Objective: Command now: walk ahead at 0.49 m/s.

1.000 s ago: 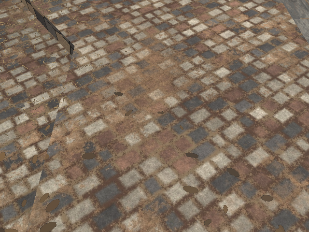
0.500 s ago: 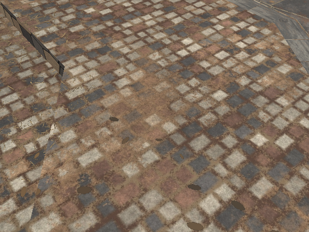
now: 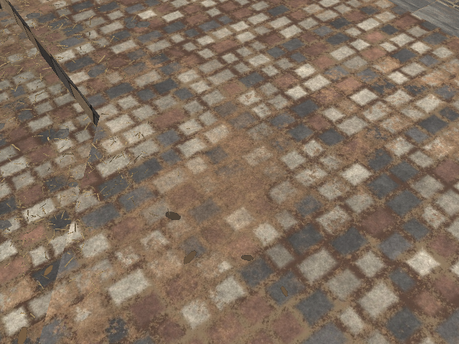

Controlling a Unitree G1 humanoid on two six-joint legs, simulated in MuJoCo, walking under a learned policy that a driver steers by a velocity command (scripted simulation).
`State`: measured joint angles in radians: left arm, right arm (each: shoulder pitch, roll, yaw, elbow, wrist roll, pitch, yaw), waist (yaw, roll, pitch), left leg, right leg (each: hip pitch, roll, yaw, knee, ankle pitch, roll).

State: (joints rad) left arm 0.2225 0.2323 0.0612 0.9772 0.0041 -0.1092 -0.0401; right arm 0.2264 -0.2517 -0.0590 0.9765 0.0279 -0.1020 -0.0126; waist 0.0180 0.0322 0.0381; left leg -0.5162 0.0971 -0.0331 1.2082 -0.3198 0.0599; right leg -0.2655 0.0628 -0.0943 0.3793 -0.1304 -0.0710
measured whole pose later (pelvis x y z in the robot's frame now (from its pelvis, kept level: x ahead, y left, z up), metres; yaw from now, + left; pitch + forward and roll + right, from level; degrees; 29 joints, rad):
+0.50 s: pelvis +0.28 +0.07 +0.00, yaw -6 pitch +2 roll +0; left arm 0.29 0.27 0.07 0.97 -0.03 -0.07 0.02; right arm 0.14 -0.23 -0.06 0.91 -0.01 -0.11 0.02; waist 0.01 -0.04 0.04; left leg -0.35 0.02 0.10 0.47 -0.15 0.03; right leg -0.45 -0.04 0.05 1.19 -0.41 -0.02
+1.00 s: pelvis +0.41 +0.02 -0.01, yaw -22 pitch +3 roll +1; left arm 0.15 0.28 0.10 0.73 0.00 0.00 0.00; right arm 0.04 -0.29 -0.08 0.84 0.00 -0.01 -0.04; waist 0.02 0.02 0.06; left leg -0.53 0.01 -0.02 1.14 -0.49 -0.04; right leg -0.42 0.06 0.02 0.49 -0.13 -0.07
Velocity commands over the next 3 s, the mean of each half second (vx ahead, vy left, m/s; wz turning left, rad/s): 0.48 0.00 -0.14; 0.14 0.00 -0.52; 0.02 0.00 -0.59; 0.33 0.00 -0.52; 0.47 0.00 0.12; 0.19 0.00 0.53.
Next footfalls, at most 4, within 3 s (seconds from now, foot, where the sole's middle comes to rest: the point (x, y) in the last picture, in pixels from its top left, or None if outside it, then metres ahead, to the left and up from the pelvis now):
0.36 left None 0.39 0.17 -0.78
0.84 right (277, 341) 0.49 -0.09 -0.78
1.30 left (202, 317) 0.55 0.13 -0.78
1.74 right None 0.38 -0.09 -0.78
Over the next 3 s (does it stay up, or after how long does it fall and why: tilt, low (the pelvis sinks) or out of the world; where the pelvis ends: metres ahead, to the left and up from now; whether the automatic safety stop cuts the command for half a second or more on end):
stays up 0.75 -0.43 0.00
